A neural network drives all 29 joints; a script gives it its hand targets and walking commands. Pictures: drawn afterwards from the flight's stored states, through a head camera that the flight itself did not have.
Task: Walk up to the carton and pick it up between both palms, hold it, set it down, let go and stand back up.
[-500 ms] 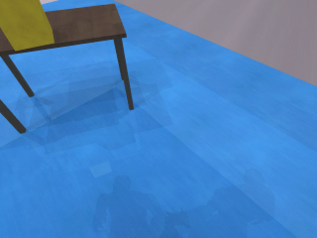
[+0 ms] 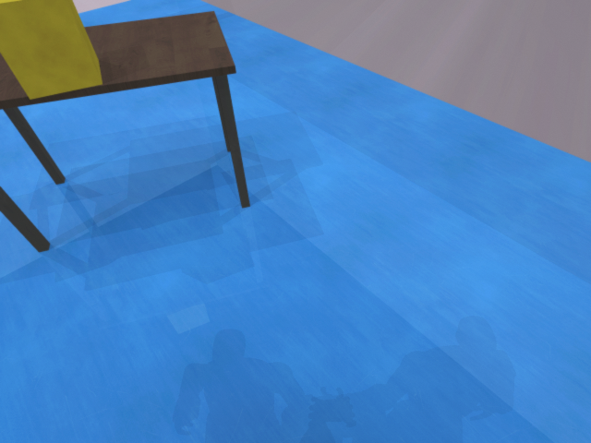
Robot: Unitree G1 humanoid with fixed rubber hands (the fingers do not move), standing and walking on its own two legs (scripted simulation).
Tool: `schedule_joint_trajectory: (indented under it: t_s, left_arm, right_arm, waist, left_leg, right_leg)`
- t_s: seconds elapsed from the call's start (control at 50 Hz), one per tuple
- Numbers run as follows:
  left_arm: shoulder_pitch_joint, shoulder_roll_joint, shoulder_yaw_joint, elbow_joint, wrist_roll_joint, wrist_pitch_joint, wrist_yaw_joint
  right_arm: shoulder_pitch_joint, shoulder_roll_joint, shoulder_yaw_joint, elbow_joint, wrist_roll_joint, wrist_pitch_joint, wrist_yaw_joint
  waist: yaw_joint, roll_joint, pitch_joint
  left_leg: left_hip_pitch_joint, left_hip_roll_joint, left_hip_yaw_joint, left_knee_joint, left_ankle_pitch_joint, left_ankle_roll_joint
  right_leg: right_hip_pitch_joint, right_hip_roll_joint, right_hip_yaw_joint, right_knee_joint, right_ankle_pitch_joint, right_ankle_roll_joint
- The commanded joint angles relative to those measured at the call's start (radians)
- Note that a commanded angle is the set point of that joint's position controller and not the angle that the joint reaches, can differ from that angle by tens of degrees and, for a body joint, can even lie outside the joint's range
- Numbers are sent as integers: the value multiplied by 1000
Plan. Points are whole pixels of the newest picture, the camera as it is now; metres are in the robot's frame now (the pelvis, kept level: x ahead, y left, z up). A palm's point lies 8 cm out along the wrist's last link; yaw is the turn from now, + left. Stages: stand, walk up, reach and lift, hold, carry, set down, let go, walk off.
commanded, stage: stand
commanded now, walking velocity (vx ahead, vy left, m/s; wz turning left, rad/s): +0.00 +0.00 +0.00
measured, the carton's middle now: (45, 38) +1.21 +0.75 +0.07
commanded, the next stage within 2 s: walk up in 0.10 s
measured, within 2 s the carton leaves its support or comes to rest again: neither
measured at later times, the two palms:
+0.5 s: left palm out of the picture +0.04 +0.30 -0.12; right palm out of the picture +0.11 -0.26 -0.13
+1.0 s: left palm out of the picture +0.15 +0.41 -0.09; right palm (434, 435) +0.18 -0.19 -0.14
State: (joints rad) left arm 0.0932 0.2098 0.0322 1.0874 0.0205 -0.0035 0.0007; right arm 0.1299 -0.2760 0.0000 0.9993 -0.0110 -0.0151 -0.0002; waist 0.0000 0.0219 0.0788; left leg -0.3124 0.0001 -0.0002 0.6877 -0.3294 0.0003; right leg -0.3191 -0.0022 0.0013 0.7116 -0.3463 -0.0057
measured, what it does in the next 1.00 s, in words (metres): walks ahead: left foot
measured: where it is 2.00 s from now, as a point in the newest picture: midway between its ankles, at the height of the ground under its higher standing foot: (252, 419)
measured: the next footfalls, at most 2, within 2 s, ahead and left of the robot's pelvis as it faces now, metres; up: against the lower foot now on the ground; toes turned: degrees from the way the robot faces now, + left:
left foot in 0.62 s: +0.13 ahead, +0.20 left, +0.00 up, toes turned +6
right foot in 1.06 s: +0.27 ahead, -0.02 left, +0.00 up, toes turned +3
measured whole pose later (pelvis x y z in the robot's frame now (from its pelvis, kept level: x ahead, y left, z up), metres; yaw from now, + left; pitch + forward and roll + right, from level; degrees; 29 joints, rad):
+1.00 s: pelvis +0.13 +0.10 +0.00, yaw +7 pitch -5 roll +1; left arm 0.15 0.31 0.12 1.07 0.02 -0.07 0.01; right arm 0.29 -0.37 -0.02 0.99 -0.03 0.00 0.09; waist 0.00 0.05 0.14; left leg -0.15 -0.05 0.02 0.64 -0.41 0.04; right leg -0.37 -0.07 -0.03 0.88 -0.44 0.00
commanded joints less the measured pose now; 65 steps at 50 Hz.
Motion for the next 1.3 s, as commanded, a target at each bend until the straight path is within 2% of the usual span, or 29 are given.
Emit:
schedule_joint_trajectory:
  t_s: [0.0,0.26,0.28,0.3,0.32,0.34,0.36,0.52,0.54,0.56,0.58,0.6,0.62,0.66,0.68,0.72,0.78,0.82,0.88,0.96,0.98,1.0,1.02,1.04,1.06,1.08,1.12,1.16,1.28]
  left_arm:
    - [-69,287,40,-45,-18,-39,8]
    - [-66,292,45,-42,-14,-33,5]
    - [94,455,127,-69,-6,-69,12]
    - [192,505,145,-35,1,-84,24]
    - [212,544,162,-41,9,-98,39]
    - [194,534,164,-75,7,-107,48]
    - [181,527,169,-90,8,-113,54]
    - [69,522,176,-131,14,-119,38]
    - [57,500,174,-135,10,-116,37]
    - [12,508,170,-143,5,-109,37]
    - [-19,458,142,-142,1,-104,30]
    - [49,345,107,-149,-6,-100,23]
    - [44,296,84,-154,-18,-92,23]
    - [33,413,102,-135,-29,-80,29]
    - [68,425,105,-118,-29,-77,20]
    - [107,405,105,-79,-34,-73,11]
    - [130,411,109,-79,-30,-74,8]
    - [69,403,115,-97,-34,-71,4]
    - [23,385,102,-127,-30,-76,8]
    - [-5,382,102,-139,-34,-98,24]
    - [-4,383,103,-137,-35,-103,25]
    - [82,373,107,-113,-40,-112,31]
    - [197,384,111,-87,-32,-122,40]
    - [332,479,143,-62,-12,-132,53]
    - [406,606,177,-53,-12,-135,62]
    - [358,594,157,-61,-19,-130,62]
    - [296,496,140,-86,-32,-132,71]
    - [295,463,136,-102,-35,-131,75]
    - [265,468,145,-149,-24,-133,76]
  right_arm:
    - [-44,-241,-47,-23,-1,-42,-18]
    - [-70,-234,-46,-27,-3,-46,-15]
    - [-49,-353,-121,-143,-58,-18,32]
    - [-66,-317,-119,-161,-68,0,53]
    - [-92,-262,-107,-192,-75,7,59]
    - [-137,-272,-104,-210,-89,15,65]
    - [-107,-281,-110,-200,-77,10,69]
    - [-32,-308,-140,-165,-47,5,123]
    - [-2,-312,-140,-137,-50,-1,121]
    - [95,-311,-146,-103,-43,-4,114]
    - [174,-323,-160,-70,-45,-10,101]
    - [300,-412,-183,-28,-57,-18,85]
    - [272,-455,-179,-32,-53,-21,71]
    - [125,-479,-173,-86,-23,-9,66]
    - [89,-446,-170,-109,-28,-10,63]
    - [76,-394,-155,-109,-32,-13,59]
    - [126,-357,-147,-125,-10,-24,60]
    - [162,-365,-145,-124,-8,-23,58]
    - [191,-368,-149,-140,-13,-22,56]
    - [226,-361,-145,-143,-17,-12,59]
    - [207,-361,-139,-151,-19,-7,58]
    - [148,-348,-136,-161,-15,-4,61]
    - [86,-334,-124,-187,-5,-3,64]
    - [54,-275,-105,-225,10,-8,65]
    - [68,-246,-95,-239,0,-4,63]
    - [51,-328,-116,-202,-7,12,52]
    - [86,-306,-113,-159,-15,13,48]
    - [113,-282,-112,-156,-17,17,62]
    - [28,-285,-113,-163,-27,45,88]
  waist:
    - [3,40,-133]
    - [12,46,-117]
    - [46,88,-153]
    - [76,8,-110]
    - [76,-119,-52]
    - [72,3,-30]
    - [52,39,-22]
    - [-6,-169,-69]
    - [-13,-130,-78]
    - [-72,-135,-117]
    - [-127,-17,-135]
    - [-153,313,-165]
    - [-134,383,-73]
    - [-77,172,22]
    - [-46,101,48]
    - [-33,123,93]
    - [-40,129,53]
    - [-48,79,93]
    - [-64,137,84]
    - [-66,100,39]
    - [-54,68,35]
    - [-9,105,-6]
    - [68,83,-71]
    - [136,-122,-183]
    - [135,-285,-234]
    - [108,-140,-132]
    - [63,-16,-95]
    - [37,-116,-108]
    - [18,-109,-107]
  left_leg:
    - [100,124,-159,-248,171,67]
    - [62,136,-167,-301,137,67]
    - [-79,71,-204,-170,-158,99]
    - [-340,15,-149,-32,-299,75]
    - [-467,-19,-78,266,-232,43]
    - [-506,35,-149,332,-141,20]
    - [-478,54,-141,342,-115,19]
    - [-221,124,-72,74,-134,17]
    - [-181,107,-54,6,-98,23]
    - [-39,102,-25,-65,-9,30]
    - [198,48,-26,-150,-42,32]
    - [328,119,-272,-368,-233,59]
    - [326,212,-560,-488,-284,100]
    - [87,299,-725,-615,-670,145]
    - [103,269,-629,-584,-578,125]
    - [25,203,-505,-562,-355,65]
    - [130,169,-391,-506,-157,93]
    - [168,171,-398,-516,-105,103]
    - [205,190,-414,-485,-38,154]
    - [255,224,-388,-369,347,233]
    - [249,219,-373,-336,401,227]
    - [219,172,-282,-246,461,226]
    - [128,118,-213,-119,548,166]
    - [-46,20,-138,165,463,80]
    - [-316,-120,-85,363,-88,29]
    - [-379,-94,-171,478,-247,20]
    - [-395,-36,-203,523,-125,24]
    - [-385,-31,-176,510,-40,24]
    - [-371,19,-111,404,42,6]
  right_leg:
    - [61,-109,163,-266,152,-54]
    - [80,-84,122,-237,150,-46]
    - [193,-112,158,-235,-203,-94]
    - [334,-223,350,-323,-427,-153]
    - [336,-422,572,-492,-519,-244]
    - [321,-483,599,-502,-424,-280]
    - [280,-482,559,-476,-350,-288]
    - [143,-375,241,-332,-226,-206]
    - [136,-359,215,-285,-168,-192]
    - [67,-340,141,-215,-133,-154]
    - [-86,-249,9,-18,14,-105]
    - [-233,-105,-100,339,-15,-38]
    - [-474,15,-87,477,-246,4]
    - [-424,-49,3,523,-204,-38]
    - [-410,-82,0,506,-120,-39]
    - [-306,-90,8,432,-31,-31]
    - [-266,-86,-17,311,0,-15]
    - [-309,-78,-32,274,-9,-6]
    - [-280,-72,-18,167,-94,-4]
    - [-218,-58,-50,20,-147,-17]
    - [-164,-48,-65,-19,-104,-19]
    - [-39,-40,-74,-150,4,-26]
    - [178,-38,-60,-292,150,-33]
    - [441,-189,164,-362,183,-81]
    - [641,-433,559,-422,137,-168]
    - [537,-495,612,-393,185,-239]
    - [505,-439,397,-306,554,-219]
    - [462,-346,226,-243,823,-108]
    - [310,-327,114,-252,696,-80]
